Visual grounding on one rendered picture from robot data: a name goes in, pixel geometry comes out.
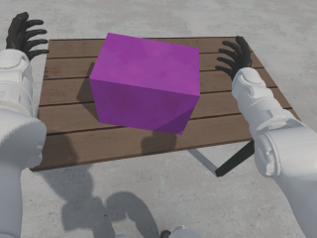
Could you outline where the right robot forearm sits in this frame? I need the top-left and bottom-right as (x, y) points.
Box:
(231, 67), (317, 140)

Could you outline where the left robot upper arm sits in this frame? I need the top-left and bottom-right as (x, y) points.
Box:
(0, 108), (47, 238)

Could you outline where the right robot upper arm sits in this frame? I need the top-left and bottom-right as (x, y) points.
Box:
(254, 126), (317, 238)

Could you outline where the right robot hand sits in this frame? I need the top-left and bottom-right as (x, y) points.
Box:
(215, 36), (253, 81)

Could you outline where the right robot shin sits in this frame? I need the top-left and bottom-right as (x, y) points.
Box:
(171, 225), (185, 233)

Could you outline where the table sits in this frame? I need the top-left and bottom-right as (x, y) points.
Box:
(29, 37), (302, 178)

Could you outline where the left robot hand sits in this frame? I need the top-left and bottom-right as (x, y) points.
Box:
(6, 12), (50, 62)

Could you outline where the carton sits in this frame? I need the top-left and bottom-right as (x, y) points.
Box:
(89, 33), (200, 135)

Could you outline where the left robot forearm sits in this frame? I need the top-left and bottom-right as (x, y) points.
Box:
(0, 49), (34, 117)

